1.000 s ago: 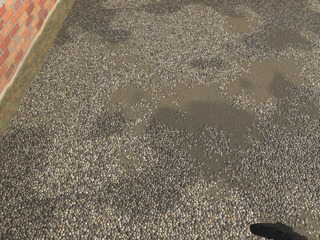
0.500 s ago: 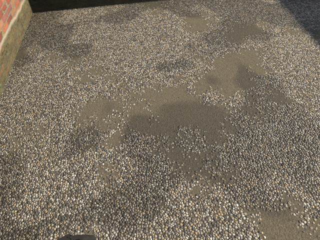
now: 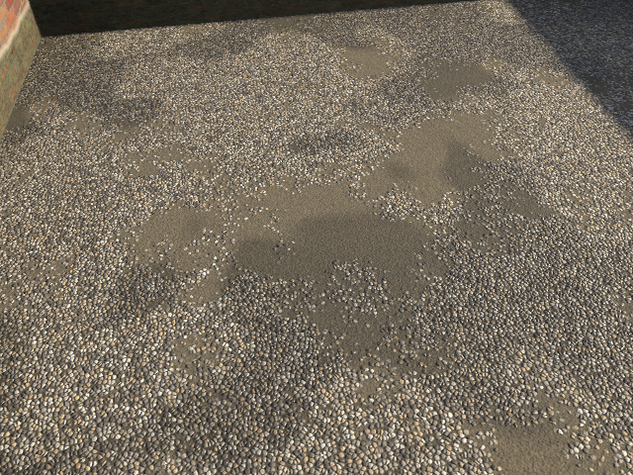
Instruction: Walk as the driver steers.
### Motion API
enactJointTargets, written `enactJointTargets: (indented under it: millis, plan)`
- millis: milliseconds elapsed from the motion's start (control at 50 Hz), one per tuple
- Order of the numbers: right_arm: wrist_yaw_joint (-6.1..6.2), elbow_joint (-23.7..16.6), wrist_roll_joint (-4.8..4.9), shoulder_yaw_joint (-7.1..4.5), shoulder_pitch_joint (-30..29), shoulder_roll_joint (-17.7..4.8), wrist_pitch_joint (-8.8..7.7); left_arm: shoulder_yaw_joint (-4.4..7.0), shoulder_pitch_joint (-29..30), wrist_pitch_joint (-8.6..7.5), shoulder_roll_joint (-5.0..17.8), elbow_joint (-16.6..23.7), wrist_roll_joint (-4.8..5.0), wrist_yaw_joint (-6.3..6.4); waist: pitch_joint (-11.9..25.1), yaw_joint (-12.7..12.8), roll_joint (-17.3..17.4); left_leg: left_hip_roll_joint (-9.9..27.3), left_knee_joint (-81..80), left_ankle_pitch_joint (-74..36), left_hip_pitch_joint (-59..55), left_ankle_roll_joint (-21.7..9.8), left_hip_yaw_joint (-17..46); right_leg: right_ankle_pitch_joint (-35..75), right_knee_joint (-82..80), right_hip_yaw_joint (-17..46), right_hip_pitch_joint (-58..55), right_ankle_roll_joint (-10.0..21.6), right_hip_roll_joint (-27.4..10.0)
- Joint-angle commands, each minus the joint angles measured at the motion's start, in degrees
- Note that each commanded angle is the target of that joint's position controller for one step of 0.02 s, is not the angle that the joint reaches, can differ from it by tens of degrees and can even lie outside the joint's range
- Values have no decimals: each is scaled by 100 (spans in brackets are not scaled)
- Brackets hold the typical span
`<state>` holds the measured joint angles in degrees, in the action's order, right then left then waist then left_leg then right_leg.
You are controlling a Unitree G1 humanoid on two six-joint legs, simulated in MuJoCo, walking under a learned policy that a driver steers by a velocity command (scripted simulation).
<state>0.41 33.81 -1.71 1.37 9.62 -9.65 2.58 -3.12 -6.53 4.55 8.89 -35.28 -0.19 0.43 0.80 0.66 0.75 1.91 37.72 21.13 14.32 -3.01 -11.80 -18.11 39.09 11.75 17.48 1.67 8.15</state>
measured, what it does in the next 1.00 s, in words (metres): stands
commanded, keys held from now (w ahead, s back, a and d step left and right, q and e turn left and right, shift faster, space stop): w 1.00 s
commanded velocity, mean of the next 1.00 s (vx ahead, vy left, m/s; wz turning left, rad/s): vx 0.50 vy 0.00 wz -0.01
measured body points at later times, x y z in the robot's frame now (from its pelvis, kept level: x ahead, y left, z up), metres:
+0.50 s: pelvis +0.00 +0.01 +0.00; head -0.01 +0.01 +0.45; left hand +0.20 +0.22 -0.08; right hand +0.19 -0.19 -0.09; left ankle +0.00 +0.08 -0.72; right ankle +0.03 -0.10 -0.72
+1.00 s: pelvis +0.00 +0.01 +0.00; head -0.01 +0.01 +0.45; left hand +0.21 +0.21 -0.08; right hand +0.18 -0.19 -0.08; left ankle +0.00 +0.08 -0.72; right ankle +0.03 -0.10 -0.72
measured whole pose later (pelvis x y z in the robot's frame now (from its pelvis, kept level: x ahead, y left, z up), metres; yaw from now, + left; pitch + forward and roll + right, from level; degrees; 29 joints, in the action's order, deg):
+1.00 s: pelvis +0.00 +0.01 +0.00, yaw +0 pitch -2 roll +0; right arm 0.1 32.2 -1.5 2.2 10.4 -9.0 3.4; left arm -3.5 -4.8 4.4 8.5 -36.2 -0.7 0.8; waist 0.4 0.4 0.6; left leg 2.1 39.0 22.6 14.3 -3.7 -12.7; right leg -19.0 39.8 8.7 17.9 1.2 6.4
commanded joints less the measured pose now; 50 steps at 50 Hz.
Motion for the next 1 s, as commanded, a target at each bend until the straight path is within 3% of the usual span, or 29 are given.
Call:
enactJointTargets:
  millis: [20, 460, 480, 500, 520, 560, 640, 660, 680, 740, 760, 780, 860, 880, 900, 960, 980, 1000]
  plan:
    - [10, -544, 2, -99, -441, -382, -92, 119, 571, -105, 415, 520, -6, 25, 169, -6, -118, 489, -682, 20, -987, 134, 609, 902, -757, 179, 1098, 289, -516]
    - [-9, -608, 15, -58, -331, -409, -79, 120, 611, -68, 448, 412, -29, 74, 203, -10, -45, 554, -682, -494, -883, 65, 594, 1015, -539, -70, 844, 204, -500]
    - [3, -692, 51, -54, -513, -444, -16, 100, 813, -84, 403, 533, -108, -26, -123, 77, 46, 776, -603, -1486, -685, 40, 710, 1607, -222, -343, 1062, 154, -484]
    - [7, -665, 24, -94, -427, -490, 1, 107, 699, -107, 396, 485, -159, -36, 134, 85, 90, 868, -534, -1850, -726, 2, 717, 1662, -183, -419, 893, 130, -484]
    - [-3, -587, -1, -101, -102, -440, -67, 109, 472, -114, 404, 337, -65, 74, 753, -86, 28, 652, -600, -854, -903, 39, 607, 1070, -454, -243, 385, 176, -493]
    - [-18, -643, 10, -50, -353, -363, -62, 114, 676, -84, 441, 401, -14, 82, 357, -29, -54, 509, -662, -270, -797, 89, 547, 1024, -549, -114, 668, 219, -527]
    - [-27, -665, 11, -26, -358, -334, -49, 105, 692, -56, 446, 408, -27, 75, 195, -24, -95, 503, -652, -249, -782, 91, 566, 975, -594, -55, 816, 218, -552]
    - [-16, -746, 52, -20, -535, -372, 6, 86, 889, -80, 396, 529, -97, -30, -124, 63, -20, 724, -585, -1238, -580, 67, 679, 1639, -268, -356, 1010, 170, -519]
    - [-14, -637, 2, -70, -250, -417, -51, 103, 526, -93, 420, 359, -57, 65, 555, 0, 14, 613, -627, -518, -855, 64, 567, 1052, -519, -197, 566, 184, -527]
    - [-28, -664, 19, -21, -337, -314, -42, 94, 726, -94, 413, 416, -28, 90, 226, -36, -101, 495, -693, -79, -744, 93, 553, 978, -590, -86, 764, 221, -556]
    - [-11, -768, 57, -19, -582, -373, 14, 75, 912, -94, 377, 539, -84, -27, -158, 77, 45, 698, -613, -1087, -504, 70, 651, 1670, -279, -366, 973, 166, -532]
    - [-17, -653, 11, -57, -256, -373, -27, 89, 560, -106, 385, 369, -60, 72, 517, -19, 7, 571, -647, -343, -767, 81, 542, 1107, -522, -209, 550, 185, -542]
    - [-32, -680, 23, -15, -329, -303, -38, 83, 747, -92, 392, 432, -33, 84, 174, -45, -90, 483, -699, -17, -686, 97, 561, 941, -623, -82, 773, 213, -571]
    - [-19, -767, 56, -6, -537, -329, 28, 66, 931, -110, 340, 550, -84, -24, -153, 57, -16, 694, -618, -998, -499, 77, 666, 1650, -307, -360, 993, 171, -552]
    - [-18, -654, 3, -52, -228, -366, -28, 80, 577, -123, 363, 382, -60, 69, 523, -22, 1, 575, -660, -276, -767, 83, 556, 1061, -545, -206, 549, 185, -547]
    - [-31, -678, 14, -6, -313, -280, -41, 78, 770, -104, 372, 437, -28, 82, 214, -47, -90, 498, -709, 10, -694, 96, 562, 901, -618, -98, 750, 216, -567]
    - [-15, -770, 57, -9, -527, -325, 24, 60, 950, -120, 321, 556, -89, -25, -135, 51, -9, 689, -631, -970, -476, 77, 667, 1657, -323, -372, 933, 170, -557]
    - [-16, -658, 4, -48, -231, -358, -25, 73, 595, -125, 345, 385, -57, 66, 511, -21, 4, 561, -660, -235, -739, 89, 542, 1066, -555, -211, 534, 187, -552]
Velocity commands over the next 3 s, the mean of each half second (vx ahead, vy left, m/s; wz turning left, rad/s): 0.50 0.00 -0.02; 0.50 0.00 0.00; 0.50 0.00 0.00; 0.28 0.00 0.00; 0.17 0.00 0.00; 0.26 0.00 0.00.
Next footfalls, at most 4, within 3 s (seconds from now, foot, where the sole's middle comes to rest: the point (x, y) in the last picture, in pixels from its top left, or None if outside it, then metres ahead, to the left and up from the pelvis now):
none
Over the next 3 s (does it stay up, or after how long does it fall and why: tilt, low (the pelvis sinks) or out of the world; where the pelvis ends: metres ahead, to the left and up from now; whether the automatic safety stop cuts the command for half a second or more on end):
stays up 0.02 0.00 0.02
